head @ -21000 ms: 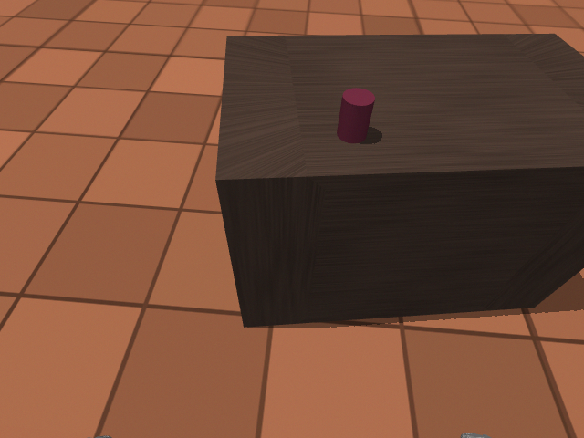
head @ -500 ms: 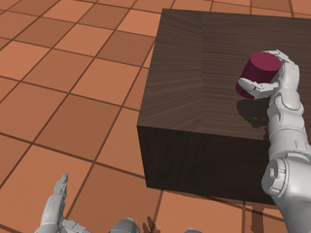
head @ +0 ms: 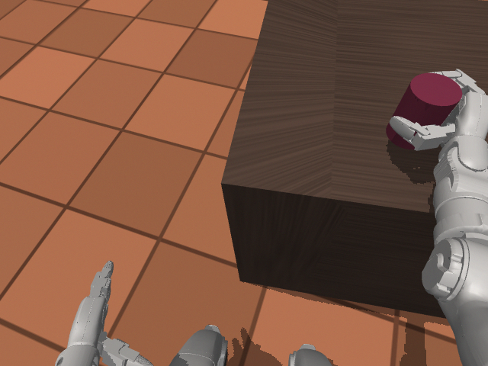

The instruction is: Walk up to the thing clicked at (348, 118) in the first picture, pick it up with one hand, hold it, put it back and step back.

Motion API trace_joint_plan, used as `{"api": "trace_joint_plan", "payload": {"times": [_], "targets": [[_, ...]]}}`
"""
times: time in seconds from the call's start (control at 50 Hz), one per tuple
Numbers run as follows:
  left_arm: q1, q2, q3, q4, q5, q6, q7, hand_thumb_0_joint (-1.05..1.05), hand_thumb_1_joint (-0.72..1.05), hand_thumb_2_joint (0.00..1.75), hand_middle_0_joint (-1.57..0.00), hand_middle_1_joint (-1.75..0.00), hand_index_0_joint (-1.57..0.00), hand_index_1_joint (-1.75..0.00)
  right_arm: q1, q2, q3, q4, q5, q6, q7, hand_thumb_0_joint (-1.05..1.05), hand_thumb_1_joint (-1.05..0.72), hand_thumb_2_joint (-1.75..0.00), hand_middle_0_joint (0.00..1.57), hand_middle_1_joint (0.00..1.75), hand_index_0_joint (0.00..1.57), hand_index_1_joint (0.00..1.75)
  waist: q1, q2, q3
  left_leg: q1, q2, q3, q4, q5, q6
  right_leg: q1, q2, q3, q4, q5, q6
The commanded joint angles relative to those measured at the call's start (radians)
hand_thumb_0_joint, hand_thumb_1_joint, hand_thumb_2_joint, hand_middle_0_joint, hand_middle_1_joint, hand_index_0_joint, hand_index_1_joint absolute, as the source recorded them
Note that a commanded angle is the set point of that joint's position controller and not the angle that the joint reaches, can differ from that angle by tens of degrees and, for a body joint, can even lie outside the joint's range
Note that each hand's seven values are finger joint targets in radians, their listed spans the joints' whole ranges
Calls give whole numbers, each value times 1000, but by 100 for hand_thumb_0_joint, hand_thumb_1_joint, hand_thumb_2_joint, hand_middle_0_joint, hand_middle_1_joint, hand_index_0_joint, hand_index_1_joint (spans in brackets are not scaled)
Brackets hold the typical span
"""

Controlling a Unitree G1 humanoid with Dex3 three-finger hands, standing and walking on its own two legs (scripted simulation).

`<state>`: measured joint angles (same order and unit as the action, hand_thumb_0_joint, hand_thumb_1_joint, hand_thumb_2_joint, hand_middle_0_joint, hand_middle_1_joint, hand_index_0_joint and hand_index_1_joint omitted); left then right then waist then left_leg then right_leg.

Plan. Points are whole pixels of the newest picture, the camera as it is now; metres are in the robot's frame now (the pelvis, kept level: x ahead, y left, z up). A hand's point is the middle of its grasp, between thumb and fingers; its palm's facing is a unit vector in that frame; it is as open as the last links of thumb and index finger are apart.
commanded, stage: lower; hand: right
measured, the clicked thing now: (420, 113) +0.50 -0.21 +0.11
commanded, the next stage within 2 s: loosen in 0.72 s
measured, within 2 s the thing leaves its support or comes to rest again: rests again in 0.58 s
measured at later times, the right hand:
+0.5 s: hand (416, 121) +0.51 -0.22 +0.08, palm faces +0.22 +0.97 +0.01, open 10.2 cm
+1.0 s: hand (413, 127) +0.50 -0.22 +0.07, palm faces +0.23 +0.97 +0.01, open 10.1 cm
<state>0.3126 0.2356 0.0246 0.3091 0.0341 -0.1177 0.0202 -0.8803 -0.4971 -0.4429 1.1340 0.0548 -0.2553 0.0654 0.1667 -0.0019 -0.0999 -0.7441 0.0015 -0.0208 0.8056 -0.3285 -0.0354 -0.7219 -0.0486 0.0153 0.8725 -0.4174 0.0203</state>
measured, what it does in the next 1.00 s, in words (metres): stands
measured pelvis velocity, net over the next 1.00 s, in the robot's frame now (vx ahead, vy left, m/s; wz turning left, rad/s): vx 0.00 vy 0.00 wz -0.01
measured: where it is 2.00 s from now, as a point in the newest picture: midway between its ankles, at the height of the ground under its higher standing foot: outside the picture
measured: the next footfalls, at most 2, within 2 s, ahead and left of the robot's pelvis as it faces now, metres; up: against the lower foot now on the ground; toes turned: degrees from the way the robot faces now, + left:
none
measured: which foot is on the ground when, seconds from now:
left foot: down 0.00-1.00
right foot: down 0.00-1.00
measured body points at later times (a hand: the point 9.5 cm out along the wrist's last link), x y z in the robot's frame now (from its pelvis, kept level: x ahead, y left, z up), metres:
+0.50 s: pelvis +0.00 +0.00 -0.01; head +0.10 -0.02 +0.43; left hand +0.15 +0.27 -0.05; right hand +0.49 -0.27 +0.08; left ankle +0.03 +0.14 -0.70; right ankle +0.00 -0.13 -0.70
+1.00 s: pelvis +0.00 +0.00 -0.02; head +0.10 -0.02 +0.42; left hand +0.14 +0.28 -0.05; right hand +0.49 -0.27 +0.07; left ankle +0.03 +0.14 -0.70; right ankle +0.00 -0.13 -0.70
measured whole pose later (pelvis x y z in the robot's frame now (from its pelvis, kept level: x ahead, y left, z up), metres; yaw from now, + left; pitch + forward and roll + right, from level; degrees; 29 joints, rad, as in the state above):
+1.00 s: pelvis +0.00 +0.00 -0.02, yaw +0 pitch +18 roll +2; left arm 0.34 0.25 0.04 0.19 0.05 -0.08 0.01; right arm -0.86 -0.51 -0.50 1.14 0.03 -0.30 0.08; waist 0.19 -0.01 -0.12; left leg -0.87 0.00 0.00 0.94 -0.38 -0.03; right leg -0.85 -0.05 0.04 1.00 -0.47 0.03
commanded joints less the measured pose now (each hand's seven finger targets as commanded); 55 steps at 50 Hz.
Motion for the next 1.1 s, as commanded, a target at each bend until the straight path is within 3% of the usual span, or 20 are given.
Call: {"api": "trace_joint_plan", "payload": {"times": [0.0,0.1,0.14,0.2,0.26,0.32,0.36,0.42,0.52,0.56,0.62,0.68,0.72,0.78,0.8,0.84,0.9,0.94,1.0,1.08], "targets": [[10,179,109,-186,-8,-48,12,0,-56,7,-5,-4,-4,-5,-481,-263,-20,-250,11,-85,6,0,-13,-130,126,142,130,142,6,-132,-502,214,-27,38,-35,320,41,254,24,-6,-77,382,-15],[-9,146,81,-175,-6,-46,6,0,-56,7,-5,-4,-4,-5,-479,-233,-14,-234,10,-89,2,0,-14,-131,127,143,131,143,-1,-128,-470,179,-27,40,-27,289,41,218,22,-4,-61,346,-18],[-23,171,101,-223,-2,-48,9,0,-56,7,-5,-4,-4,-5,-535,-271,-20,-299,4,-100,-1,0,-14,-132,127,144,132,144,-2,-144,-532,202,-28,41,-20,304,42,251,23,-2,-58,370,-16],[48,151,91,-158,-4,-35,3,0,-56,7,-5,-4,-4,-5,-445,-233,-13,-197,-1,-89,0,0,-13,-132,126,143,131,143,-1,-129,-448,164,-28,41,-15,292,43,206,25,-5,-53,359,-17],[-13,177,105,-252,-2,-41,4,0,-56,6,-5,-4,-4,-5,-498,-270,-36,-265,3,-101,1,0,-14,-132,127,144,131,144,0,-145,-533,168,-33,49,-2,297,43,252,16,7,-44,405,-11],[57,144,81,-196,-1,-28,-5,0,-56,7,-5,-4,-4,-5,-424,-224,-19,-196,1,-98,5,0,-15,-133,128,145,133,145,5,-114,-436,160,-28,42,-2,281,42,164,26,-5,-40,330,-20],[18,160,96,-244,-2,-33,-1,0,-56,7,-5,-4,-4,-5,-454,-264,-46,-237,-2,-110,6,0,-13,-133,128,145,133,145,7,-118,-516,186,-25,35,13,318,40,177,26,-5,-22,356,-22],[71,186,129,-218,3,-26,0,0,-56,7,-5,-4,-4,-5,-437,-251,-42,-214,-2,-108,9,0,-14,-134,129,147,134,147,24,-125,-489,142,-31,44,26,324,44,194,23,3,-13,404,-17],[10,169,98,-288,2,-29,-2,0,-56,7,-5,-4,-4,-5,-485,-256,-38,-254,-6,-120,10,0,-17,-134,129,146,134,146,15,-128,-515,142,-30,45,31,287,44,180,21,3,-7,357,-18],[62,162,105,-221,4,-21,-3,0,-56,7,-4,-4,-3,-5,-432,-260,-51,-185,-11,-122,9,0,-14,-134,129,146,134,146,15,-139,-468,99,-29,42,37,265,45,154,22,2,1,339,-18],[51,184,121,-277,4,-23,0,0,-56,7,-4,-4,-3,-5,-477,-310,-77,-286,-7,-130,11,0,-12,-133,127,145,132,145,13,-172,-586,153,-28,38,44,317,45,211,22,1,14,391,-17],[61,152,94,-241,4,-16,-7,0,-56,6,-4,-4,-4,-5,-426,-221,-37,-213,-1,-117,23,0,-15,-134,129,146,134,146,20,-137,-499,130,-29,41,47,312,44,152,26,1,17,374,-18],[-18,189,118,-343,2,-25,1,0,-57,7,-4,-4,-3,-5,-488,-293,-64,-290,-11,-128,13,0,-14,-134,129,147,134,147,16,-141,-592,173,-26,37,50,319,42,175,24,-1,18,366,-21],[92,153,94,-216,4,-9,-6,0,-56,7,-5,-4,-3,-5,-379,-247,-60,-155,-5,-116,12,0,-13,-131,126,143,131,143,12,-102,-429,125,-29,38,41,259,41,76,31,-4,13,285,-26],[61,155,96,-251,1,-11,-7,0,-56,6,-4,-4,-4,-5,-410,-268,-69,-194,-5,-124,12,0,-14,-131,127,143,132,143,11,-103,-459,142,-27,34,38,258,39,84,31,-4,11,279,-28],[9,177,114,-321,6,-20,2,0,-51,3,-5,-5,-6,-4,-494,-311,-70,-293,-16,-137,14,0,-2,-115,124,132,127,132,19,-145,-581,175,-24,28,49,306,40,153,27,-9,26,329,-25],[85,170,111,-245,3,-10,-1,0,-51,3,-5,-5,-6,-4,-403,-258,-54,-194,-11,-121,20,0,8,-91,115,108,118,108,31,-119,-469,130,-28,36,47,297,41,116,30,-5,25,323,-24],[14,169,102,-305,2,-16,0,0,-52,4,-5,-5,-6,-4,-463,-288,-72,-254,-8,-128,22,0,17,-75,112,98,114,98,26,-133,-537,156,-24,31,52,314,38,129,28,-6,30,333,-25],[47,168,105,-270,3,-12,1,0,-52,4,-5,-5,-6,-4,-432,-258,-48,-198,-9,-118,23,0,31,-55,107,84,108,84,28,-127,-472,120,-26,38,49,256,40,101,26,-2,18,283,-23],[32,177,111,-307,6,-14,2,0,-54,5,-5,-5,-5,-5,-481,-291,-54,-249,-16,-119,18,0,48,-41,89,69,91,69,26,-143,-518,115,-28,36,41,231,38,137,26,-4,16,263,-25]]}}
